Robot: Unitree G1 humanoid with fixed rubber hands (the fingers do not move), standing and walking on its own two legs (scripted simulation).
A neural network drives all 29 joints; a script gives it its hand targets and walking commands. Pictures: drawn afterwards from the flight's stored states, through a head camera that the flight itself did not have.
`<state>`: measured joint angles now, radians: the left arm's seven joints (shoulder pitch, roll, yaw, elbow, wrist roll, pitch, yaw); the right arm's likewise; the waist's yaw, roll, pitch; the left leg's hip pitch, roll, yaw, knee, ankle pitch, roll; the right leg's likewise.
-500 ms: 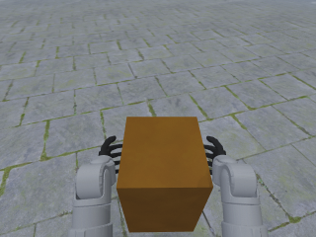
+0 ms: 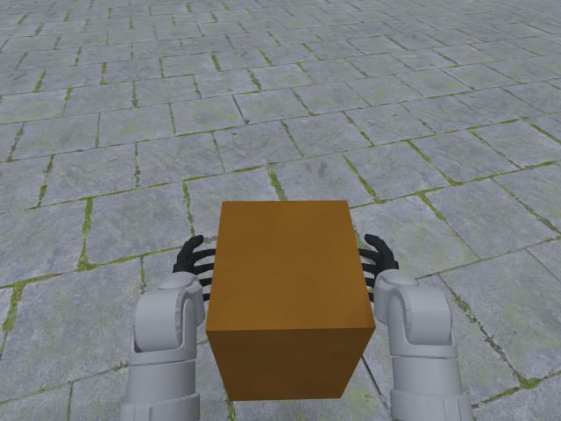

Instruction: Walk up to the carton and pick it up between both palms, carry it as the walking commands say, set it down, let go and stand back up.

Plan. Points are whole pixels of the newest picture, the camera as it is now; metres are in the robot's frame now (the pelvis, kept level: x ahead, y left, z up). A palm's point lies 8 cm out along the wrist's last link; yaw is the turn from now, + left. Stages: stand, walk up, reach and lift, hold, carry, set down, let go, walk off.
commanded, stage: carry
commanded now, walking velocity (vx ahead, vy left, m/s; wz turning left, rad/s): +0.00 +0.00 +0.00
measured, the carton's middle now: (285, 306) +0.30 +0.01 +0.01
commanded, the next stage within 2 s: hold in 1.92 s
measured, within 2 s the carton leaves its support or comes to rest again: neither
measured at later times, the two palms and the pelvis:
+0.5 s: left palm (186, 278) +0.31 +0.15 +0.07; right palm (374, 277) +0.31 -0.12 +0.07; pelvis +0.02 +0.01 +0.00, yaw +0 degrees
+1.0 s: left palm (188, 285) +0.31 +0.15 +0.05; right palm (369, 282) +0.31 -0.12 +0.05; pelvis +0.02 +0.01 +0.00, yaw -1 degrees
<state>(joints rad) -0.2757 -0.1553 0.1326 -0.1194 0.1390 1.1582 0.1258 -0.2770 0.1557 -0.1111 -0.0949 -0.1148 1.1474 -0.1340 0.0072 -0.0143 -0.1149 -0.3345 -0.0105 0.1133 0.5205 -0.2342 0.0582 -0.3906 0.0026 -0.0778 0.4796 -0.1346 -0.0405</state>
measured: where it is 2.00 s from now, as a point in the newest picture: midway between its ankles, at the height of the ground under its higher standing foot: outside the picture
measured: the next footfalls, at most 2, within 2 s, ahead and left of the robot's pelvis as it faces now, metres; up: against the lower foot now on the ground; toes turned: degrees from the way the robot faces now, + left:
none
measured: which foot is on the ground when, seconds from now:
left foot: down 0.00-1.00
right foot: down 0.00-1.00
